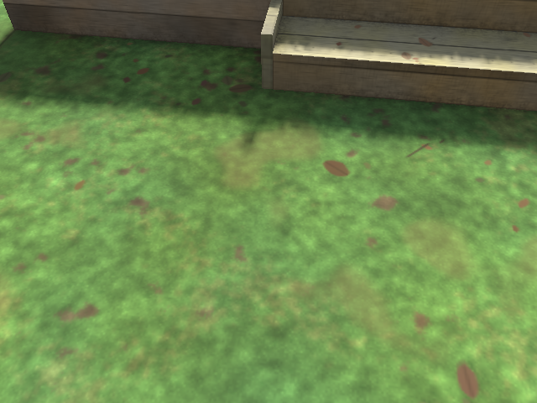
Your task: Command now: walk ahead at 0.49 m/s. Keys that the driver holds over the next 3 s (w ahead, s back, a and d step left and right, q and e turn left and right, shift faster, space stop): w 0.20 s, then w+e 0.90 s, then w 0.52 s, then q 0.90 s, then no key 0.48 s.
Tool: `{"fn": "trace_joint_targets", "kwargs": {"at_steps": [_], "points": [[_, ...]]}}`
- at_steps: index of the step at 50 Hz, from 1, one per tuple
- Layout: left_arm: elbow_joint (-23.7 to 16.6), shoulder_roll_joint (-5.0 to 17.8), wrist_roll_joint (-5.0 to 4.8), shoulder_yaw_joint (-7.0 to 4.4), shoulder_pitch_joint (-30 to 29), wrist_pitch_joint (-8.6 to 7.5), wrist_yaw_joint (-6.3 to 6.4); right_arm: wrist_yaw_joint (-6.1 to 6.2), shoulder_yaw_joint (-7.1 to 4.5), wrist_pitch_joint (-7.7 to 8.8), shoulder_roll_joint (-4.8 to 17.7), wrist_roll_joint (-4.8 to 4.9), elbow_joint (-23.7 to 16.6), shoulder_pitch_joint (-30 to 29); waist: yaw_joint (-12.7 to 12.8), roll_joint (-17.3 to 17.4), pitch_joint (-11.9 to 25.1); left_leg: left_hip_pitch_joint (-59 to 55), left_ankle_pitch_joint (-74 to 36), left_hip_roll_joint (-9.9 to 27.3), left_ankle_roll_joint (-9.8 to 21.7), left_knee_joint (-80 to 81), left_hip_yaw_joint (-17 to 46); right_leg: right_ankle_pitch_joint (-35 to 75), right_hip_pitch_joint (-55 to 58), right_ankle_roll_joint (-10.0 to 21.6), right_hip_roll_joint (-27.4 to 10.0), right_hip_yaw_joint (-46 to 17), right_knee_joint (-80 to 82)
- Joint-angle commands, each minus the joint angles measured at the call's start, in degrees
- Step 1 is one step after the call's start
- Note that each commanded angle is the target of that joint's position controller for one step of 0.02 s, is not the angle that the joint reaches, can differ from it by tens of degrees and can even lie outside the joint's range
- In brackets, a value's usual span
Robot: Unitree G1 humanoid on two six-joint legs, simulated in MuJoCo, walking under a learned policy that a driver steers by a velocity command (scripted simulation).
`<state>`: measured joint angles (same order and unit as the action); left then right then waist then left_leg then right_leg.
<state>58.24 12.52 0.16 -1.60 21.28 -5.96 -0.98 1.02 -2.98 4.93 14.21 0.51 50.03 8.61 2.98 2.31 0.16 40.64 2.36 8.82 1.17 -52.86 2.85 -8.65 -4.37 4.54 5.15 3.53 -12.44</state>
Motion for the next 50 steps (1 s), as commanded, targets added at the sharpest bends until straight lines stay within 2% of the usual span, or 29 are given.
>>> {"fn": "trace_joint_targets", "kwargs": {"at_steps": [1, 4, 7, 9, 10, 11, 12, 13, 14, 15, 16, 17, 19, 20, 22, 26, 29, 35, 38, 39, 40, 41, 42, 43, 44, 45, 46, 47, 50], "points": [[-3.2, 9.4, -0.58, -1.67, -0.8, -0.5, 1.03, -0.46, -0.21, 0.65, 1.7, 0.07, -3.4, -3.6, -0.7, -4.5, -4.3, -1.3, -7.7, -1.0, -0.7, 11.0, -1.2, 6.9, -3.9, 8.1, -15.7, -9.1, 7.5], [-2.0, 10.0, -1.12, -1.86, 2.4, 0.03, 1.17, -1.39, 0.12, 0.89, 1.6, 0.6, -4.8, -8.8, 1.3, -4.8, -5.2, -2.0, -7.6, -2.5, -0.9, 17.4, -2.3, 5.9, 0.3, 7.6, -16.7, -8.5, 6.1], [-1.0, 10.2, -1.3, -2.18, 3.9, 0.84, 1.37, -2.55, 0.19, 1.41, 2.3, 0.89, -6.5, -11.7, 1.5, -5.3, -6.0, -1.9, -3.1, -3.2, 0.6, 21.5, -2.1, 6.7, 5.7, 6.9, -19.2, -9.1, 2.8], [-1.0, 11.0, -1.39, -2.58, 3.0, 1.36, 1.49, -3.04, -0.23, 1.86, 3.7, 0.94, -6.7, -9.9, -0.3, -6.2, -4.7, -6.1, 1.2, -4.3, 2.2, 23.4, -2.8, 11.5, 7.6, 6.0, -20.4, -9.5, -0.5], [-1.3, 11.5, -1.29, -2.68, 1.6, 1.62, 1.49, -3.05, -0.88, 2.05, 4.9, 0.92, -5.9, -6.2, -2.7, -6.8, -2.5, -11.9, 2.5, -6.0, 3.2, 24.3, -4.1, 19.9, 7.5, 5.2, -19.8, -8.6, -4.7], [-1.6, 10.4, -1.01, -2.28, 0.9, 1.94, 1.37, -2.76, -2.25, 2.18, 7.1, 0.77, -3.4, 1.8, -6.8, -6.1, 2.1, -23.2, 2.6, -8.0, 4.7, 25.5, -5.4, 28.4, 5.1, 3.9, -16.8, -6.9, -14.6], [-2.9, 8.1, -0.22, -1.17, 0.4, 1.9, 1.21, -2.17, -3.78, 2.28, 11.5, 0.21, -0.7, 13.7, -11.4, -2.4, 10.7, -41.2, 2.4, -1.3, 8.0, 24.3, 1.7, 22.4, -5.1, 1.8, -13.2, -4.4, -31.3], [-3.7, 0.2, -0.29, 1.1, 7.0, 0.76, 0.72, -2.12, -5.18, 1.97, 17.7, -0.92, 0.6, 20.2, -9.3, 12.8, 19.3, -63.5, 8.8, 13.8, 16.5, 28.6, 27.4, -7.4, -29.1, -2.4, -2.7, -1.7, -54.1], [-2.5, 4.1, -2.0, 0.32, 6.3, -0.65, 0.59, -2.22, -3.72, 2.1, 12.0, -0.94, 0.7, 20.4, -10.3, 11.8, 22.4, -63.5, 13.6, 16.1, 17.3, 35.3, 38.6, -22.7, -35.7, -1.6, -2.5, -11.7, -63.4], [-4.1, 9.2, -3.53, -1.14, 1.1, -1.2, 0.65, -2.17, -2.58, 2.36, 8.7, -0.67, -0.2, 14.8, -9.2, 8.1, 13.1, -55.6, 12.4, 14.4, 13.8, 35.8, 29.1, -19.2, -39.7, -0.4, -5.7, -12.4, -65.8], [-5.0, 9.5, -3.45, -1.37, -2.3, -1.08, 1.04, -2.18, -1.73, 2.39, 6.4, -0.54, -1.3, 9.2, -7.2, 4.0, 8.6, -47.2, 8.6, 12.1, 11.7, 37.2, 20.5, -13.7, -37.9, -0.2, -9.1, -10.8, -63.8], [-5.1, 8.6, -2.7, -1.69, -3.7, -0.48, 1.48, -2.42, -1.16, 2.47, 4.4, -0.49, -1.5, 5.5, -5.6, 1.8, 4.5, -40.1, 5.9, 9.6, 10.3, 39.7, 14.2, -9.8, -35.6, -0.6, -10.9, -10.3, -59.9], [-4.3, 6.1, -2.25, -2.14, -1.3, 1.41, 1.51, -2.54, -0.77, 2.8, 2.7, -1.12, -0.5, 3.6, -2.8, 3.4, 1.6, -32.8, 2.5, 6.2, 8.5, 43.3, 6.1, -5.5, -29.8, -0.8, -12.7, -10.3, -55.9], [-4.0, 4.7, -2.31, -2.13, -0.5, 2.12, 1.44, -2.42, -0.93, 2.96, 3.0, -1.29, 0.2, 4.4, -2.3, 2.9, 0.8, -31.5, -0.7, 5.6, 8.7, 44.0, 3.4, -4.4, -29.3, -0.9, -12.6, -10.0, -55.6], [-5.0, 4.3, -2.24, -2.45, -2.1, 3.0, 1.53, -1.92, -1.42, 3.17, 4.5, -1.6, 1.2, 5.4, -1.8, 1.8, -0.9, -31.2, -5.5, 5.6, 9.1, 45.0, -0.7, -0.9, -32.4, -1.3, -12.5, -10.7, -53.8], [-7.9, 4.3, -1.65, -2.99, -8.4, 3.07, 1.11, -0.55, -1.72, 2.7, 5.6, -1.77, 2.2, 7.0, -2.8, 0.9, -2.9, -34.2, -7.2, 5.6, 8.6, 46.1, -5.9, 8.5, -38.0, -2.2, -11.7, -11.3, -43.4], [-9.9, 3.5, -1.26, -2.65, -13.9, 2.87, 0.07, 0.25, -1.92, 2.21, 6.6, -1.39, 2.5, 8.2, -4.4, 0.4, -4.5, -36.3, -6.9, 5.6, 7.7, 46.8, -9.7, 13.5, -37.8, -2.1, -11.4, -7.8, -34.7], [-15.5, 2.3, -1.49, -2.0, -23.2, 2.82, -2.16, 0.72, -2.67, 0.14, 8.1, -0.31, 4.2, 13.1, -7.1, -0.2, -7.1, -47.5, -14.2, 8.8, 7.0, 41.9, -13.7, 7.5, -41.1, -0.2, -10.6, -2.0, -26.6], [-16.9, 4.5, -1.68, -3.08, -20.5, 3.09, -2.81, 1.03, -3.35, -0.74, 10.5, 0.24, 3.1, 10.5, -3.6, 2.9, -3.2, -48.0, -39.1, 8.7, 5.4, 32.7, -16.5, -0.4, -30.5, 2.6, -5.9, 3.4, -25.6], [-16.3, 6.2, -1.86, -4.04, -15.9, 3.22, -2.8, 1.18, -3.56, -1.13, 11.4, 0.38, 2.6, 9.5, -0.7, 4.0, -0.2, -47.2, -47.0, 8.3, 4.8, 25.5, -17.0, -2.9, -23.9, 4.0, -3.6, 4.8, -25.7], [-14.5, 9.0, -1.96, -5.6, -7.9, 3.25, -2.48, 1.17, -3.6, -1.41, 12.0, 0.74, 2.1, 7.7, 3.9, 3.6, 4.2, -43.8, -47.8, 6.7, 3.4, 14.5, -17.8, -0.3, -12.3, 5.9, -1.2, 5.1, -21.7], [-12.2, 13.6, -1.76, -7.8, 1.4, 3.57, -1.32, 1.15, -3.36, -1.09, 11.6, 0.49, 1.1, 7.2, 8.2, -0.3, 9.0, -31.5, -33.1, 3.9, 0.7, -2.0, -17.7, 1.3, 4.8, 8.7, -3.7, -2.5, -17.9], [-11.8, 19.5, -1.85, -8.49, 1.7, 3.52, -0.42, 0.06, -0.76, 0.39, 1.9, -2.03, -1.4, 11.5, 1.4, -16.4, 11.9, -6.2, 26.4, -6.8, -2.2, -22.6, -13.9, 1.9, 22.5, 16.8, -18.5, -30.7, -16.4], [-13.4, 17.6, -0.68, -7.51, 3.9, 2.55, -0.75, -0.9, -0.45, 3.38, 3.9, 0.69, -3.8, 9.2, 2.8, -13.4, 21.8, 2.9, 33.0, -11.4, -1.9, -32.1, 0.7, -6.6, 29.3, 23.6, -25.7, -53.1, -5.4], [-13.0, 13.4, -0.35, -6.52, 2.6, 1.88, -0.84, -1.33, -1.28, 4.85, 7.0, 2.77, -5.4, 2.1, 4.4, -8.6, 14.3, 8.7, 27.2, -8.0, -0.1, -31.1, 3.0, -3.6, 25.5, 19.4, -23.5, -45.2, -3.7], [-13.7, 10.7, -1.05, -5.75, -1.8, 1.42, -0.83, -1.18, -1.17, 5.29, 7.1, 2.35, -5.7, 1.0, 1.9, -4.6, 8.9, 7.4, 21.5, -5.2, 0.9, -25.5, 2.8, 0.7, 17.0, 16.6, -20.9, -36.5, -4.1], [-15.1, 8.7, -1.26, -5.06, -6.9, 1.28, -0.91, -0.64, -1.6, 4.95, 7.4, 0.86, -4.7, 1.4, -1.1, -1.1, 5.6, 2.6, 18.5, -3.1, 0.5, -20.6, 2.5, 6.2, 7.7, 14.6, -18.3, -30.4, -3.7], [-16.2, 7.3, -1.01, -4.47, -9.4, 1.22, -0.71, -0.48, -2.23, 4.1, 8.2, 0.0, -4.6, 2.7, -3.1, -1.1, 4.5, -2.0, 16.8, -1.8, -0.2, -17.1, 2.7, 10.2, 1.7, 13.7, -16.5, -26.7, -2.5], [-16.4, 9.2, -1.06, -4.65, -8.6, 1.01, 0.24, -0.36, -2.29, 2.01, 6.4, -1.13, -5.9, 2.3, -4.7, -2.0, 2.4, -5.8, 13.8, -1.6, -2.8, -8.9, 1.1, 16.2, -6.4, 13.7, -14.5, -22.3, -0.1]]}}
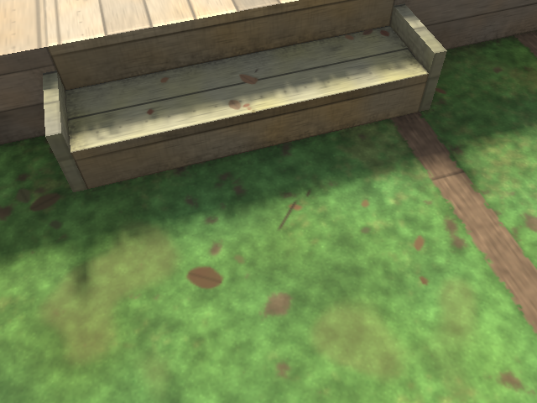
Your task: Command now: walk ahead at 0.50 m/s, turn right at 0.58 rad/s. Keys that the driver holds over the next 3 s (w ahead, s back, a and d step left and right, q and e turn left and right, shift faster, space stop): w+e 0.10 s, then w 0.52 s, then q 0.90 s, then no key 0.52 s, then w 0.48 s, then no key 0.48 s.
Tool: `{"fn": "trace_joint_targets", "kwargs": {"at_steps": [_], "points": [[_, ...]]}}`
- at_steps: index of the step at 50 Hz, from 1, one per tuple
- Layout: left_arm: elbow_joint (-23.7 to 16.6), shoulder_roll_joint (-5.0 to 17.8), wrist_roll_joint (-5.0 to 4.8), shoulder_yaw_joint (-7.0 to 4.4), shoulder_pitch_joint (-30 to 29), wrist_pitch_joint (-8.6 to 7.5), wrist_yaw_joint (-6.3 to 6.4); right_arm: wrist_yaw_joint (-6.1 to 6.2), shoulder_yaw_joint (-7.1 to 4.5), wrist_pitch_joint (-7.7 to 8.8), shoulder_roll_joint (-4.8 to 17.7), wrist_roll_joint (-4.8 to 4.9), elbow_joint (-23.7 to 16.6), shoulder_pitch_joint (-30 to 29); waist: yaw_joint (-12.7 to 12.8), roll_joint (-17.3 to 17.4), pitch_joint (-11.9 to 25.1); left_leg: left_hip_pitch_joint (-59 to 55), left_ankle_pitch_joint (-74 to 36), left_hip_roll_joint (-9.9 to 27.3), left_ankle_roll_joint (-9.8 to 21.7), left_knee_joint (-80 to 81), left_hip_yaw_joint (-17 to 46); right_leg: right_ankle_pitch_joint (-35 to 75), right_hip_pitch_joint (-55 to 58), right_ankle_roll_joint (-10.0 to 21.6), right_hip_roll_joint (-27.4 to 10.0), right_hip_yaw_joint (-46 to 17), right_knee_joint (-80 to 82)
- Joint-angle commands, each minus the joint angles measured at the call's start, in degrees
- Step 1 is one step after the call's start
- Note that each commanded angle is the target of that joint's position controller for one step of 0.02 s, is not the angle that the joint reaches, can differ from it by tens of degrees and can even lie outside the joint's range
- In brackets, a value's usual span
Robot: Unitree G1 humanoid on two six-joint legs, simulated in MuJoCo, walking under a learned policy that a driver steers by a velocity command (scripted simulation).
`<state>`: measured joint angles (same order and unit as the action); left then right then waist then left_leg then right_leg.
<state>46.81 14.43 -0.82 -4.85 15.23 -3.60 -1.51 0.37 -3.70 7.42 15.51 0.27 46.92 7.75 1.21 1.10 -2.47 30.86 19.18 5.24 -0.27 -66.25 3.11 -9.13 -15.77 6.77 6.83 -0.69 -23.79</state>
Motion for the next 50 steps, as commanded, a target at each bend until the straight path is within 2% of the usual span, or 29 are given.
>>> {"fn": "trace_joint_targets", "kwargs": {"at_steps": [1, 3, 6, 10, 13, 15, 16, 17, 18, 19, 20, 21, 22, 23, 25, 28, 31, 33, 37, 39, 40, 41, 42, 43, 44, 46, 47, 48, 50], "points": [[-4.9, 8.5, -0.05, -1.68, -1.4, -1.38, 1.2, 0.48, -1.38, -0.78, 4.5, -1.2, -3.6, 1.2, -2.5, -1.1, 4.2, 4.5, -5.7, 1.5, -2.2, 8.0, 0.2, 17.8, 3.6, 11.2, -15.4, -16.6, 11.6], [-4.6, 9.4, -0.24, -1.93, 0.9, -1.14, 1.93, 0.6, -1.03, -0.98, 3.8, -1.27, -5.3, -3.8, -0.8, -2.6, 2.9, 5.0, -12.9, -0.1, -3.0, 16.9, -0.5, 17.0, 2.4, 9.6, -13.5, -14.6, 11.5], [-4.2, 8.9, -0.51, -1.73, 3.3, -0.59, 2.31, -0.05, -0.34, -0.69, 2.4, -0.69, -6.9, -9.2, 1.7, -5.3, 2.4, 1.8, -23.1, -2.8, -2.6, 30.0, -1.0, 11.1, 2.0, 6.7, -11.2, -12.9, 10.4], [-2.2, 7.9, -0.51, -1.23, 7.1, -0.54, 2.25, -1.36, -0.16, 0.18, 3.4, -0.09, -8.6, -13.5, 4.2, -6.5, 1.8, 0.9, -25.6, -3.5, -0.8, 36.1, -0.8, 7.9, 7.5, 5.8, -14.3, -16.0, 7.6], [-1.7, 8.6, -0.14, -1.37, 7.7, -0.09, 2.59, -2.02, -0.56, 1.02, 5.2, -0.09, -9.3, -13.1, 3.3, -7.6, 1.6, 0.8, -18.5, -4.0, 1.6, 38.9, -1.0, 12.2, 13.9, 5.1, -17.2, -19.5, 3.6], [-2.2, 8.7, -0.03, -1.25, 5.7, 0.24, 2.6, -1.79, -1.48, 1.44, 7.0, -0.3, -7.5, -5.8, -1.0, -8.4, 4.5, -9.0, -16.7, -5.9, 4.2, 42.0, -3.1, 25.4, 14.8, 3.5, -15.3, -18.4, -3.0], [-3.0, 7.2, 0.38, -0.58, 4.2, 0.15, 2.33, -1.54, -2.29, 1.6, 9.0, -1.03, -5.9, 2.2, -4.7, -7.0, 10.9, -21.9, -19.5, -2.3, 7.2, 40.1, 0.0, 27.8, 10.8, 2.0, -12.4, -16.0, -13.2], [-3.9, 5.0, 1.42, 0.36, 6.3, -0.22, 2.33, -1.39, -3.17, 1.39, 12.7, -1.37, -4.7, 12.0, -7.1, 1.3, 19.5, -39.6, -21.4, 7.8, 12.2, 37.9, 12.6, 12.3, -1.4, -0.6, -6.8, -11.3, -30.7], [-3.1, 2.0, -0.74, 1.24, 14.5, -1.05, 2.06, -2.13, -3.8, 0.68, 14.1, -0.94, -1.8, 16.3, -4.2, 19.3, 23.3, -52.9, -8.3, 17.8, 19.9, 45.7, 37.5, -23.2, -20.8, -3.9, -0.1, -8.6, -46.6], [-2.6, 7.4, -1.57, 0.47, 10.9, -1.36, 2.03, -2.25, -2.47, 0.49, 8.6, 0.63, -2.3, 15.1, -5.8, 11.0, 16.9, -49.6, 4.6, 16.6, 17.6, 48.7, 39.2, -22.7, -27.8, -3.6, -3.9, -11.9, -52.0], [-4.1, 9.2, -1.44, 0.08, 3.9, -1.47, 1.85, -2.01, -1.66, 0.02, 6.1, 0.74, -3.2, 10.6, -6.0, 5.0, 8.9, -41.2, 3.6, 14.4, 15.0, 49.9, 30.3, -17.1, -29.7, -3.4, -6.5, -9.6, -51.7], [-4.9, 8.4, -0.49, 0.21, 0.5, -1.53, 1.85, -2.05, -1.11, -0.43, 5.6, 0.04, -3.9, 7.1, -4.4, 0.5, 4.9, -33.3, -2.5, 12.1, 14.0, 51.6, 24.3, -12.7, -27.6, -3.6, -9.1, -7.1, -49.1], [-5.3, 7.7, 0.33, 0.03, -0.5, -1.56, 1.82, -2.14, -0.75, -0.54, 4.7, -0.38, -4.0, 5.4, -3.0, 0.0, 2.9, -28.5, -7.8, 10.1, 13.8, 53.0, 20.7, -9.9, -25.8, -3.9, -10.9, -6.2, -45.4], [-5.3, 6.8, 0.4, -0.01, 0.4, -1.39, 1.72, -2.14, -0.45, -0.44, 4.3, -0.82, -3.9, 4.9, -1.7, 1.7, 3.2, -25.7, -11.6, 8.4, 13.3, 54.2, 17.6, -8.4, -22.8, -4.1, -12.3, -5.8, -43.0], [-4.9, 4.7, 0.26, 0.35, 1.6, -0.96, 1.76, -2.14, -0.45, -0.2, 4.6, -0.46, -3.0, 5.8, -1.0, 3.9, 3.8, -23.5, -17.4, 6.9, 13.7, 55.9, 13.0, -7.5, -20.9, -4.9, -12.9, -4.1, -39.1], [-6.8, 3.6, 0.73, 0.93, -3.5, -0.82, 1.96, -1.48, -1.14, -0.41, 7.3, -0.04, -1.8, 8.0, -2.0, 3.0, 2.8, -23.5, -23.1, 7.0, 14.4, 58.0, 9.0, -1.5, -23.6, -6.5, -13.7, -2.7, -30.1], [-7.9, 2.6, 0.62, 1.44, -8.6, -1.13, 1.56, -0.99, -1.21, -1.11, 8.1, 0.44, -0.8, 10.1, -3.7, 3.0, 2.2, -23.7, -23.7, 5.1, 12.5, 58.4, 4.5, 8.0, -21.8, -6.8, -12.9, -1.5, -19.2], [-8.9, 2.3, 0.79, 1.62, -12.4, -1.51, 1.27, -0.7, -1.0, -1.73, 8.0, 0.67, 0.4, 12.3, -4.7, 2.9, 0.9, -22.5, -30.6, 3.7, 11.3, 56.2, 2.7, 11.8, -17.8, -7.2, -10.6, -0.4, -12.5], [-10.3, 3.7, 0.87, 1.13, -15.8, -2.46, 0.31, -0.01, -0.99, -3.48, 8.4, 0.94, 2.0, 15.1, -4.8, 4.6, 2.1, -26.1, -36.2, 4.7, 9.6, 48.8, 5.2, 12.5, -13.1, -6.4, -7.1, -1.2, -5.8], [-9.3, 6.0, 1.41, 0.2, -11.8, -2.85, 0.46, 0.52, -1.4, -4.01, 9.6, 1.25, 0.9, 12.2, -1.5, 5.4, 4.3, -26.7, -36.1, 4.2, 7.4, 42.8, 7.3, 13.1, -6.3, -4.9, -6.3, -1.5, -1.0], [-7.9, 8.0, 1.96, -0.52, -7.2, -3.02, 0.93, 0.64, -1.27, -3.99, 9.1, 1.22, 0.1, 11.3, 0.7, 4.4, 7.1, -24.5, -36.0, 1.5, 5.5, 37.1, 6.5, 19.6, 1.9, -3.4, -7.3, -1.2, 1.6], [-7.2, 12.0, 3.09, -1.43, -0.5, -3.07, 1.69, 0.66, -0.36, -3.61, 6.4, 0.13, -2.1, 10.1, 3.0, -0.7, 14.6, -15.6, -23.1, -2.4, 2.9, 24.4, 4.4, 40.5, 17.1, 0.0, -16.3, -7.8, -3.3], [-7.6, 14.1, 3.84, -1.56, 1.9, -1.82, 2.17, 0.55, 1.23, -3.3, 0.9, -0.21, -1.6, 19.6, 0.6, -15.0, 23.2, 1.4, 17.9, -9.0, -0.9, 4.9, 0.0, 61.2, 34.4, 9.6, -33.2, -22.0, -7.9], [-8.4, 11.2, 2.5, -0.92, 2.8, -0.59, 1.94, 0.4, 0.53, -3.54, 5.4, 0.79, -0.8, 23.0, 1.7, -15.1, 29.7, 3.7, 24.5, -7.2, -1.6, -4.0, 4.4, 53.2, 33.8, 12.0, -34.8, -26.4, -6.6], [-8.7, 9.0, 1.67, -0.44, 0.0, 0.14, 1.98, 0.57, -0.63, -4.37, 8.4, 1.81, -1.5, 18.8, 1.7, -11.3, 23.8, 7.9, 20.2, -5.1, -2.4, -7.6, 3.4, 41.0, 28.5, 10.6, -31.4, -21.9, -3.7], [-8.4, 6.1, 1.15, 0.66, -6.6, 0.88, 2.36, 1.51, -1.24, -6.92, 7.8, 1.03, -2.4, 13.9, -0.6, -7.3, 13.3, 8.0, 13.2, -1.7, -4.0, -5.4, 0.9, 23.0, 13.8, 7.6, -26.3, -14.5, 2.1], [-8.3, 6.2, 1.79, 0.69, -9.6, 1.06, 2.33, 1.89, -1.42, -8.48, 6.9, 0.88, -2.6, 14.4, -2.5, -8.6, 10.3, 3.5, 10.9, -1.0, -4.5, -3.9, 0.3, 17.1, 5.6, 6.8, -24.4, -10.9, 5.4], [-8.1, 7.0, 2.44, 0.36, -11.6, 1.07, 2.26, 2.12, -1.29, -9.53, 5.6, 0.75, -3.0, 15.1, -3.6, -9.9, 8.5, 0.0, 8.4, -1.4, -4.6, -2.7, -1.2, 13.3, -0.2, 6.8, -23.2, -8.0, 8.0], [-7.7, 7.4, 2.69, 0.06, -13.4, 0.75, 2.45, 2.25, -1.39, -10.32, 4.7, 0.47, -4.1, 14.8, -4.3, -9.9, 7.6, -2.8, 5.2, -1.3, -4.2, 1.4, -2.3, 10.9, -3.7, 7.2, -23.0, -4.1, 10.1]]}}
Over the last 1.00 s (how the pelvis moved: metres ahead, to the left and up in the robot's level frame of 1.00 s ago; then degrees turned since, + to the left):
0.53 -0.03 -0.01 -24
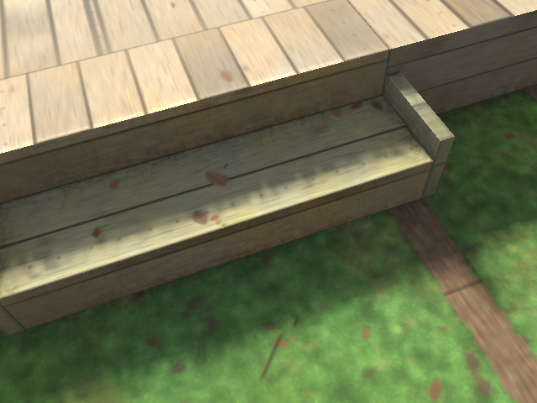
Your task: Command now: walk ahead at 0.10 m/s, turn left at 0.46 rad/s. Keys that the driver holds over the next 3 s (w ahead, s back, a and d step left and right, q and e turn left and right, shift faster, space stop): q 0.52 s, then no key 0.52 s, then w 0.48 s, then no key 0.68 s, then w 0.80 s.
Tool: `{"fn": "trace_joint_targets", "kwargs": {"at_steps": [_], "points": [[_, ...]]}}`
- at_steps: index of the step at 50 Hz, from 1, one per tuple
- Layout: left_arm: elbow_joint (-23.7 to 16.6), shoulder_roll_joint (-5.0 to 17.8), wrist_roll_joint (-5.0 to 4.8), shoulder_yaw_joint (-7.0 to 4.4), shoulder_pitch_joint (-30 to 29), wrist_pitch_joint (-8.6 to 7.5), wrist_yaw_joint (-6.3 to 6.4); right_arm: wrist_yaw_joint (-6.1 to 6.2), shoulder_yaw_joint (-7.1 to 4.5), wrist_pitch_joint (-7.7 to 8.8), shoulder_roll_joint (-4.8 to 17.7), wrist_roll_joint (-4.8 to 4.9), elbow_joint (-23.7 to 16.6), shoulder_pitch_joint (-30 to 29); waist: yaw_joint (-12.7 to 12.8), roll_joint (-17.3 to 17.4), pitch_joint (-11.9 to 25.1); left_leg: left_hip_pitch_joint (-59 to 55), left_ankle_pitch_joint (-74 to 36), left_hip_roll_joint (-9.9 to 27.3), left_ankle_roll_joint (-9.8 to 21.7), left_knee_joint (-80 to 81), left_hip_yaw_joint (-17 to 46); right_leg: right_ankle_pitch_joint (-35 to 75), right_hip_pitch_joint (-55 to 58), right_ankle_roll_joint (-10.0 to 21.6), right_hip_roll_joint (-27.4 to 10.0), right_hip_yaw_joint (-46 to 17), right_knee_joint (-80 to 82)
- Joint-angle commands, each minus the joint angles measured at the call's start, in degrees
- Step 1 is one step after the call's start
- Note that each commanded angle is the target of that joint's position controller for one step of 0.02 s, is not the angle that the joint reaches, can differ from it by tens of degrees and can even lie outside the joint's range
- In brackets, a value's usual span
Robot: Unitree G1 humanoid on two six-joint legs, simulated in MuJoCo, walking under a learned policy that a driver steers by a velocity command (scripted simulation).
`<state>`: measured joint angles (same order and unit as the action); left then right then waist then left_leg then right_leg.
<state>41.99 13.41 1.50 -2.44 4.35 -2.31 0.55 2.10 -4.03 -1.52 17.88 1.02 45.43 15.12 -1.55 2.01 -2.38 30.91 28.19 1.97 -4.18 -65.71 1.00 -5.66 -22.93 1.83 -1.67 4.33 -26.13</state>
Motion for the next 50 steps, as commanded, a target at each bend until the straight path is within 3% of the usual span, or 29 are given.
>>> {"fn": "trace_joint_targets", "kwargs": {"at_steps": [1, 5, 8, 10, 11, 12, 13, 14, 15, 16, 17, 18, 20, 25, 31, 33, 34, 35, 36, 37, 38, 39, 41, 43, 45, 46, 48, 49, 50], "points": [[-2.5, 8.8, 0.24, -2.52, -2.7, -0.65, 0.62, 0.43, -1.09, -1.45, 2.2, -0.46, -3.3, 6.4, -1.4, -10.2, 7.7, -3.4, -5.4, 2.5, 0.1, 3.6, -0.3, 7.2, 3.8, 12.4, -14.9, -8.1, 12.7], [-1.3, 10.7, -0.68, -3.16, -2.9, 0.14, 1.45, -0.9, -0.91, -1.47, 2.5, -0.58, -6.0, 1.7, -0.2, -9.5, 9.1, -7.7, -10.2, 3.2, 1.9, 14.3, -1.4, 5.2, 6.1, 12.2, -16.6, -5.1, 12.8], [-0.1, 12.2, -1.6, -3.62, -2.0, 1.07, 1.29, -1.9, -1.36, -1.85, 3.8, -0.52, -7.5, 0.0, 0.3, -9.6, 8.5, -10.2, -9.3, 2.4, 3.6, 20.7, -3.0, 2.1, 8.7, 10.7, -17.9, -4.4, 11.1], [0.6, 12.5, -2.57, -3.75, -2.2, 1.77, 1.24, -2.44, -1.75, -1.86, 3.8, -0.7, -7.2, 1.8, -1.2, -8.7, 8.3, -15.2, -13.2, 0.7, 5.8, 30.1, -5.2, -1.4, 8.8, 7.8, -16.9, -2.3, 7.2], [1.4, 11.1, -2.75, -3.49, -0.7, 2.16, 1.19, -2.3, -2.34, -1.84, 4.8, -0.99, -6.6, 3.3, -1.4, -6.8, 7.9, -18.8, -15.2, -0.7, 7.5, 34.4, -4.9, -5.2, 6.9, 5.0, -14.9, -0.6, 3.1], [2.4, 8.6, -2.31, -3.01, 1.9, 2.62, 0.91, -1.72, -3.38, -1.72, 8.3, -1.26, -6.8, 4.5, -0.8, 2.2, 5.6, -22.0, -23.8, 4.3, 10.7, 43.1, 4.6, -12.0, 1.2, 0.0, -10.0, 4.3, -7.9], [0.4, 6.1, 0.17, -2.22, 2.3, 2.69, 0.53, -0.58, -4.15, -1.74, 14.0, -1.22, -9.2, 3.2, 2.1, 18.9, 3.3, -26.9, -39.9, 17.7, 18.7, 45.4, 24.4, -31.1, -15.0, -6.0, -0.9, 7.3, -25.6], [-1.7, 8.6, -0.02, -3.09, -4.3, 2.33, 1.08, -1.19, -4.11, -0.32, 14.7, -3.32, -10.0, 4.3, -2.5, 14.6, 5.6, -21.3, -35.3, 20.3, 24.6, 49.0, 29.2, -32.9, -17.5, -5.3, 1.8, -3.4, -35.4], [-1.7, 9.9, -1.35, -3.63, -5.0, 2.43, 1.39, -1.5, -3.85, 1.01, 13.4, -3.57, -10.1, 1.9, -1.1, 9.6, 4.9, -20.5, -30.5, 17.1, 22.1, 49.5, 24.6, -27.4, -17.9, -4.1, 0.8, -6.3, -38.9], [-0.6, 10.0, -1.61, -3.99, -2.9, 2.66, 1.78, -1.32, -3.6, 1.68, 11.9, -2.32, -10.6, -1.9, 1.1, 6.9, 4.7, -20.4, -27.4, 14.2, 18.3, 48.8, 20.7, -21.6, -18.2, -3.5, 0.0, -7.3, -38.6], [0.8, 10.3, -1.1, -4.24, -1.6, 2.92, 2.25, -1.05, -2.85, 1.76, 9.5, -1.3, -11.3, -4.3, 1.8, 5.4, 5.5, -20.3, -27.4, 12.6, 16.1, 48.0, 18.4, -18.5, -17.4, -3.6, -0.4, -7.6, -38.7], [1.1, 10.2, -0.61, -4.35, -0.6, 2.95, 2.37, -0.71, -2.38, 1.65, 8.7, -0.93, -11.8, -5.7, 2.6, 5.5, 6.2, -19.2, -30.1, 11.4, 15.7, 47.5, 16.8, -16.0, -15.5, -4.1, 0.2, -7.3, -39.7], [1.1, 9.3, -1.02, -4.26, 0.1, 2.53, 2.14, -0.22, -1.86, 1.48, 7.6, -1.25, -12.2, -4.8, 2.8, 5.1, 8.3, -20.4, -33.3, 10.0, 15.9, 46.7, 15.7, -13.3, -13.4, -4.6, 1.3, -7.5, -38.9], [0.0, 7.4, -1.61, -3.18, -2.7, 1.86, 1.44, 0.58, -2.7, 0.68, 9.2, -0.68, -12.8, -2.5, 0.5, 6.6, 8.0, -24.0, -28.9, 9.1, 16.5, 45.3, 18.8, -12.1, -10.9, -6.0, 2.5, -8.7, -22.9], [0.5, 8.7, -2.16, -3.03, -0.3, 1.18, -0.13, -0.45, -2.21, -0.19, 8.4, -1.03, -13.8, -4.1, -0.1, 7.9, 8.4, -21.0, -32.9, 9.2, 17.2, 42.8, 23.1, -15.0, -0.2, -4.9, 2.7, -7.2, -12.0], [1.1, 8.0, -1.94, -2.81, 2.2, 0.67, -0.72, -0.43, -1.72, -0.46, 7.7, -0.46, -13.8, -5.6, 1.8, 7.0, 8.4, -20.1, -32.9, 7.4, 15.3, 40.5, 22.9, -7.9, 5.8, -3.4, 2.8, -6.1, -0.9], [1.4, 8.6, -1.48, -2.89, 3.4, 0.5, -0.88, -0.36, -1.42, -0.44, 7.0, -0.38, -13.6, -5.0, 2.4, 5.7, 8.2, -18.0, -28.9, 5.6, 13.0, 39.5, 22.2, -1.1, 10.5, -2.1, 1.3, -6.9, 4.8], [1.1, 11.6, -0.34, -3.35, 4.7, 0.49, -0.71, -0.33, -0.75, -0.17, 4.9, -1.18, -13.6, -3.5, 1.5, -0.3, 9.2, -13.6, -19.9, 1.8, 9.7, 34.1, 18.5, 4.8, 16.0, 0.5, -6.3, -13.6, 6.5], [0.9, 15.5, 0.14, -3.93, 2.5, 0.89, -0.33, -0.66, -0.32, 0.43, 3.1, -1.65, -14.2, -0.6, -2.5, -13.0, 7.3, -5.8, -3.8, -6.9, 6.1, 27.6, 9.3, 15.9, 17.6, 7.3, -14.6, -23.2, 6.5], [0.7, 12.1, 0.7, -3.1, 2.1, 0.67, -0.28, -0.5, -1.08, 0.85, 6.2, -2.14, -14.6, -3.5, 0.3, -15.7, 7.3, -5.1, 5.8, -5.6, 3.5, 20.0, 7.4, 15.1, 13.3, 14.3, -20.2, -29.1, 8.3], [0.1, 11.0, 0.52, -2.73, 1.5, 0.34, -0.17, -0.32, -2.23, 0.84, 9.2, -1.36, -14.2, -5.0, 1.5, -12.6, 6.0, -4.0, 6.2, -4.9, 2.3, 12.3, 8.0, 13.8, 13.3, 15.1, -19.0, -28.0, 8.7], [0.3, 11.4, -0.19, -2.81, 0.7, 0.23, 0.05, -0.16, -2.57, 0.5, 8.9, -1.0, -13.3, -4.8, 1.1, -10.7, 5.6, -2.5, 4.8, -5.1, 1.4, 8.0, 8.2, 13.3, 14.1, 13.6, -16.7, -25.2, 8.0], [0.5, 10.2, -1.44, -2.24, -0.5, 0.12, 0.23, 0.0, -2.06, -0.4, 6.2, -1.16, -12.1, -3.4, 0.6, -9.4, 4.8, -2.3, 1.6, -4.1, -0.3, 6.8, 9.2, 15.1, 14.8, 11.3, -14.0, -20.6, 6.6], [1.3, 9.2, -1.45, -1.85, -0.9, 0.84, 0.18, -0.33, -0.71, -0.48, 2.6, -1.1, -11.6, -3.2, 0.3, -10.2, 5.2, -6.5, -0.5, -3.0, -1.1, 15.0, 5.1, 16.8, 14.5, 9.8, -10.2, -15.3, 5.7], [1.9, 9.3, -1.27, -1.85, 0.5, 1.69, 0.17, -0.61, 0.24, -0.15, 0.7, -0.88, -11.8, -5.5, 2.4, -12.2, 6.1, -11.3, -2.1, -2.2, -1.2, 24.8, 1.6, 18.8, 15.3, 9.4, -9.0, -13.7, 4.4], [2.4, 9.9, -1.32, -1.92, 1.6, 2.01, 0.15, -0.61, 0.04, -0.13, 1.4, -0.5, -11.5, -5.5, 2.8, -12.5, 6.6, -13.3, -4.4, -2.4, -1.1, 29.3, 0.8, 19.0, 16.0, 9.6, -9.2, -14.3, 3.7], [2.9, 9.9, -2.08, -1.58, 1.9, 2.24, 0.03, -0.6, -0.27, -0.16, 2.0, -0.47, -9.7, -3.0, 1.3, -11.5, 6.3, -20.0, -16.5, -3.1, 0.4, 44.1, -0.7, 15.8, 14.8, 8.0, -8.4, -14.1, 2.4], [3.5, 9.4, -2.12, -1.28, 3.6, 1.83, -0.08, -0.47, -0.42, -0.2, 3.4, -1.04, -9.6, -3.2, 1.8, -10.1, 6.3, -24.2, -21.9, -1.9, 1.7, 46.7, 1.5, 11.6, 12.6, 5.6, -7.9, -14.4, 2.7], [3.5, 8.4, -1.09, -0.76, 4.4, 1.03, -0.48, 0.01, -0.87, -0.29, 6.4, -1.64, -10.2, -2.9, 2.7, -5.5, 7.6, -29.1, -33.1, 2.9, 3.5, 44.3, 6.3, 5.9, 8.9, 2.4, -6.3, -12.9, 1.2]]}}
Over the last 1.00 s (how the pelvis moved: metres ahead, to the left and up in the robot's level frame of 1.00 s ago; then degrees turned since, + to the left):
0.46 -0.03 0.00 0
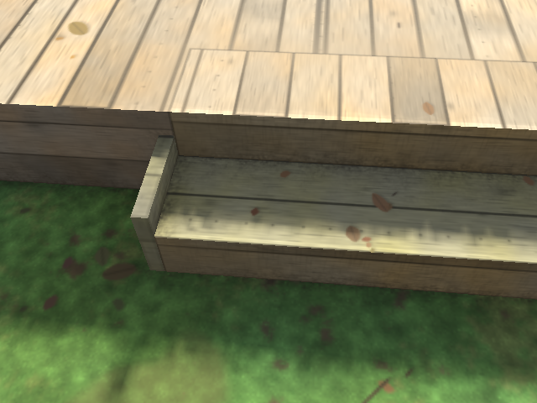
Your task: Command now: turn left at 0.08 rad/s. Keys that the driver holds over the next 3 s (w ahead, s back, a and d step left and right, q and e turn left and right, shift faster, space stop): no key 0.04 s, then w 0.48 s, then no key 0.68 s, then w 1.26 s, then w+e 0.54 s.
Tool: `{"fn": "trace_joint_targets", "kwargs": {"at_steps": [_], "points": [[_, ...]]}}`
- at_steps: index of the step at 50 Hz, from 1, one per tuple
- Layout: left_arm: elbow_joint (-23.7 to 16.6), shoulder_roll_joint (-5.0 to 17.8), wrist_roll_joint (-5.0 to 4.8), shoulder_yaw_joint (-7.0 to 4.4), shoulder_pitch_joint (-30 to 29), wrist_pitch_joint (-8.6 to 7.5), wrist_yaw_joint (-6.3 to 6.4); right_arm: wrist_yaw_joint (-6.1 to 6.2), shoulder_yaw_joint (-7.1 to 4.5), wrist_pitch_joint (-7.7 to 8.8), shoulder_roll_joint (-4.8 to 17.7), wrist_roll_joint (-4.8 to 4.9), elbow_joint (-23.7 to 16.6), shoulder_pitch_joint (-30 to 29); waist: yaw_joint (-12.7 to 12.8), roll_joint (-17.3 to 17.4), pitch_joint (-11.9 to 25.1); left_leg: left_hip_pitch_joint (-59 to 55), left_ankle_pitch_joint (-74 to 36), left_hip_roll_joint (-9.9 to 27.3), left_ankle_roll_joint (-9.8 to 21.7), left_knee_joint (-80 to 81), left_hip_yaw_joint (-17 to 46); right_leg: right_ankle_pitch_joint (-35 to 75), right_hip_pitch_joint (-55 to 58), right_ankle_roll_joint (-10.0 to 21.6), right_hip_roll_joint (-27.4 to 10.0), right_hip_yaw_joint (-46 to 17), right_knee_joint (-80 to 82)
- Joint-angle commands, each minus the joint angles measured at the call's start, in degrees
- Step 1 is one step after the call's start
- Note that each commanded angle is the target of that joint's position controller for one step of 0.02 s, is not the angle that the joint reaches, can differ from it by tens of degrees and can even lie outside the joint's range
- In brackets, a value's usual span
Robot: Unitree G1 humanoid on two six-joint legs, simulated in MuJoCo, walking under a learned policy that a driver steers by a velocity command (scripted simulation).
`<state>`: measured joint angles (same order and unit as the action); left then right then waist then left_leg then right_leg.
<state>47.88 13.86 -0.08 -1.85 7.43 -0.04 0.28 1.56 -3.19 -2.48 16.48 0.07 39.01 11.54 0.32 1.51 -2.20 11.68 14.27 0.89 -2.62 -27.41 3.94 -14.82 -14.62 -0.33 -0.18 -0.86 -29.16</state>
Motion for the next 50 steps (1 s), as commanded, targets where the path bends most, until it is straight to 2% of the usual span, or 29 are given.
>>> {"fn": "trace_joint_targets", "kwargs": {"at_steps": [1, 3, 5, 7, 9, 11, 13, 14, 15, 16, 17, 18, 19, 21, 23, 26, 30, 32, 33, 34, 35, 36, 37, 38, 39, 40, 41, 44, 50], "points": [[-1.9, 6.8, 1.07, -1.12, 3.5, -1.97, -0.66, 0.47, -2.19, 0.54, 10.0, -1.0, -3.2, -0.1, 3.6, 3.0, 7.4, -7.3, -17.4, 5.4, 5.0, 2.2, 4.3, 6.3, 0.3, 1.6, -3.2, -2.8, 4.7], [-1.1, 7.5, 1.05, -0.99, -0.9, -1.88, -0.7, -0.61, -1.05, 1.12, 4.7, -1.49, -2.6, 0.4, 0.3, 2.4, 6.0, -1.2, 0.6, 3.4, 5.8, 4.4, 3.8, 0.3, 3.4, -1.1, -1.0, 0.1, 2.5], [-1.0, 7.1, 0.11, -1.16, -1.6, -1.3, -0.14, -0.44, -1.82, 1.51, 7.5, -1.03, -1.8, 2.2, -0.7, 6.3, 1.4, 2.3, 20.1, 4.1, 7.4, 8.2, 7.0, -10.4, -2.2, -0.4, 1.9, 3.7, -3.7], [-2.3, 7.0, -0.88, -1.38, -3.6, -2.02, -0.19, -0.19, -2.13, 2.37, 9.5, -0.52, -1.1, 6.3, -2.2, 11.5, -3.9, 3.5, 32.7, 11.0, 11.7, 15.2, 18.0, -11.9, -9.8, 1.0, 2.4, 4.6, -11.4], [-3.0, 7.2, -1.65, -1.79, -3.9, -3.43, -0.79, 0.2, -2.08, 3.41, 9.4, -0.02, -0.8, 6.6, -1.9, 12.6, -6.3, 3.8, 30.7, 15.1, 14.3, 17.4, 23.5, -12.9, -13.2, 3.4, -0.5, 1.5, -16.1], [-2.3, 6.6, -2.19, -1.76, -1.9, -4.62, -1.79, 0.18, -1.84, 3.84, 8.7, 0.75, -1.3, 4.3, -0.2, 10.9, -5.5, 3.2, 24.9, 14.2, 13.1, 16.2, 20.1, -13.9, -10.2, 5.7, -1.5, 1.6, -10.4], [1.9, 6.5, -1.56, -2.27, 5.7, -5.19, -2.44, -0.01, -1.62, 3.76, 8.0, 1.32, -2.2, 0.5, 3.9, 7.7, -2.1, 9.4, 18.2, 8.9, 10.1, 11.7, 12.0, -0.9, 6.5, 5.6, 1.4, 4.7, 0.1], [3.7, 5.2, 3.27, -1.73, 11.8, -3.64, -2.55, -1.3, -1.47, 3.22, 6.0, -2.63, -1.3, 0.7, 6.0, 3.5, -0.5, 13.9, 17.4, 4.3, 8.9, 4.9, 6.8, -1.7, 16.4, 4.6, 2.2, 3.8, 4.3], [4.8, 10.7, 4.26, -2.95, 18.4, -3.41, -2.11, -1.93, -0.43, 3.41, 1.5, -2.8, -3.2, -1.4, 8.6, -9.9, 0.7, 22.3, 15.8, -2.4, 6.1, -12.9, -1.4, -17.6, 22.4, 7.0, -10.5, -16.1, 14.8], [5.8, 17.9, 3.11, -4.72, 23.0, -2.88, -2.16, -1.91, -0.92, 3.57, 3.0, -2.52, -5.9, -3.1, 9.2, -19.1, -1.3, 31.9, 21.2, -5.9, 6.1, -23.8, -3.0, -27.2, 21.6, 12.8, -21.1, -37.1, 22.8], [4.9, 15.2, 2.64, -4.14, 19.0, -2.54, -1.88, -1.96, -1.47, 3.8, 5.3, -2.6, -4.9, -2.8, 6.3, -11.2, -5.8, 33.6, 16.3, -2.0, 7.3, -30.1, 1.9, -28.7, 17.7, 14.4, -21.5, -36.2, 22.9], [3.4, 12.2, 1.97, -3.36, 14.4, -2.71, -1.71, -2.59, -1.44, 4.21, 5.0, -2.08, -3.5, -1.5, 3.6, -7.6, -7.1, 32.3, 10.1, 0.2, 7.5, -30.6, 1.7, -26.1, 14.5, 13.3, -19.0, -30.4, 22.5], [2.4, 10.6, 1.86, -2.89, 11.4, -2.99, -1.44, -3.17, -1.32, 4.63, 4.4, -1.84, -2.2, 0.1, 1.8, -7.0, -6.1, 30.0, 5.9, 1.7, 7.0, -29.9, 0.4, -20.4, 14.0, 11.7, -16.3, -25.2, 23.1], [2.7, 8.8, 1.66, -2.26, 11.2, -3.92, -1.08, -4.04, -0.99, 4.68, 3.8, -2.87, -0.8, 0.1, 1.6, -6.8, -3.5, 27.0, 0.7, 2.4, 5.6, -29.2, -2.4, -5.4, 14.7, 11.0, -12.7, -16.9, 23.5], [4.4, 8.4, 1.22, -2.01, 14.1, -4.62, -1.23, -4.43, -0.64, 4.43, 2.9, -2.75, -1.2, -1.8, 1.8, -6.6, -2.3, 27.1, -1.3, 2.4, 4.4, -26.6, -4.4, 6.0, 16.7, 11.3, -11.6, -12.1, 22.6], [6.2, 8.2, 1.07, -1.71, 17.0, -4.71, -1.23, -4.69, 0.22, 4.23, 1.7, -2.37, -2.8, -7.9, 3.3, -7.0, -2.8, 26.7, -4.5, 2.2, 3.3, -19.0, -6.3, 13.2, 17.1, 11.3, -10.9, -7.6, 22.0], [7.9, 8.5, 1.15, -1.35, 17.9, -4.34, -0.97, -4.04, 0.9, 4.4, 0.9, -1.92, -2.3, -9.5, 2.7, -8.6, -3.0, 15.4, -7.1, -0.2, 4.3, -8.6, -8.7, 35.3, 12.8, 9.2, -10.4, -2.4, 16.0], [8.7, 9.0, 0.76, -1.35, 17.7, -4.02, -0.76, -3.28, 0.62, 4.66, 1.7, -1.85, -0.9, -6.6, 1.0, -8.4, -1.6, 9.5, -8.3, -1.5, 5.9, -6.1, -8.4, 42.9, 12.7, 7.7, -11.0, -2.4, 11.7], [8.8, 9.2, 0.55, -1.39, 16.8, -3.89, -0.6, -2.85, 0.26, 4.96, 2.5, -2.06, 1.0, -2.5, -1.0, -7.6, 0.0, 4.7, -9.9, -2.6, 6.8, -3.0, -8.3, 46.6, 13.1, 6.7, -10.3, -2.1, 7.3], [8.9, 8.9, 0.14, -1.23, 16.1, -3.72, -0.5, -2.34, -0.16, 5.63, 3.3, -2.73, 3.6, 3.6, -3.9, -5.3, 3.0, -3.2, -14.0, -3.2, 7.9, 1.4, -8.5, 46.0, 11.8, 5.4, -8.1, -0.6, -0.5], [8.1, 7.4, 0.05, -0.71, 16.6, -3.79, -0.33, -1.78, -0.81, 6.32, 5.9, -3.66, 5.4, 9.9, -5.9, -2.3, 7.9, -14.3, -22.3, 3.7, 9.0, 1.0, -2.7, 32.0, 5.0, 4.1, -5.6, 0.5, -10.3], [7.5, 1.2, -1.39, 0.72, 24.0, -3.36, -0.03, -1.51, -2.01, 6.21, 11.8, -4.32, 5.4, 13.8, -3.8, 11.2, 17.0, -28.8, -41.5, 22.4, 16.6, -0.7, 17.9, -7.1, -7.7, 2.0, 1.9, 4.2, -30.4], [9.0, 6.8, -0.25, -1.02, 24.0, -2.27, 0.53, -1.72, -2.59, 5.29, 12.2, -0.23, 6.6, 14.6, -4.3, 10.0, 20.1, -23.2, -44.7, 24.0, 20.8, 4.5, 25.6, -18.8, -8.2, 2.3, 4.8, -0.6, -39.2], [8.6, 7.1, 0.66, -1.37, 20.8, -1.57, 0.44, -1.74, -1.55, 5.12, 8.8, 0.75, 5.9, 8.2, -1.5, 5.7, 12.8, -15.9, -36.6, 21.2, 19.9, 6.8, 18.9, -16.4, -9.6, 2.7, 1.7, -2.7, -41.2], [8.3, 5.3, 1.23, -0.89, 17.4, -1.46, 0.12, -1.64, -0.18, 5.22, 4.3, 0.49, 5.4, 3.2, -0.6, 3.5, 6.4, -9.3, -32.6, 18.3, 18.3, 9.3, 14.1, -13.6, -10.5, 2.8, 0.1, -2.2, -39.0], [8.3, 4.1, 1.33, -0.73, 15.7, -1.17, -0.07, -1.38, 0.74, 5.41, 2.0, 0.05, 5.7, 1.2, 0.6, 3.2, 3.3, -4.9, -33.3, 15.6, 16.1, 11.3, 9.7, -11.2, -9.1, 2.7, -1.7, -2.3, -35.1], [8.6, 3.5, 1.65, -0.61, 15.8, -0.61, -0.24, -1.01, 1.27, 5.62, 0.9, -0.08, 6.5, 0.1, 2.0, 4.0, 2.5, -1.4, -34.8, 13.4, 14.7, 12.3, 6.1, -9.4, -5.8, 2.3, -2.4, -2.0, -31.4], [10.4, 1.5, 1.64, -0.07, 17.0, 0.71, -0.15, -0.82, 1.82, 6.46, 1.0, -0.94, 8.8, 0.4, 3.5, 3.6, 5.1, 1.9, -39.3, 11.1, 13.9, 11.9, 0.7, -7.3, 1.5, 1.4, -1.3, -0.4, -23.6], [10.6, 2.2, 1.44, 0.34, 9.4, 2.18, 0.95, -0.63, 1.7, 4.7, 3.3, -1.11, 12.5, 2.3, 0.8, 4.7, 2.9, 6.0, -3.0, 10.5, 13.5, 15.4, 4.0, -3.2, 4.3, 1.3, -0.8, 1.3, -8.0]]}}
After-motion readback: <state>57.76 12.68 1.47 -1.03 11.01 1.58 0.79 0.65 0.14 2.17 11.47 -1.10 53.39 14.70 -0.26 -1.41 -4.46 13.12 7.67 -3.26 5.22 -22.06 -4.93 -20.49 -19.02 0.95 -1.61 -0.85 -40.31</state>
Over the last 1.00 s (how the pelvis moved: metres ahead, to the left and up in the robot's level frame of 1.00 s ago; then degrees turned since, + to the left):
0.02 0.02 0.00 24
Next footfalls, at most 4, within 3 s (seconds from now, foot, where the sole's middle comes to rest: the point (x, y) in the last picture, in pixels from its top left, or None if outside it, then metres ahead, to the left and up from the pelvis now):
0.70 left None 0.34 0.10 -0.77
1.08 right None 0.32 -0.10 -0.77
1.88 right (308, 338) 0.65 -0.05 -0.77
2.42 left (235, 202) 0.97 0.14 -0.60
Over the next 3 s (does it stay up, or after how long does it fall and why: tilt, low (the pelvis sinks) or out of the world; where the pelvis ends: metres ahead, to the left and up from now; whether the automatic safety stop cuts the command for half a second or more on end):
stays up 1.12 0.05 0.19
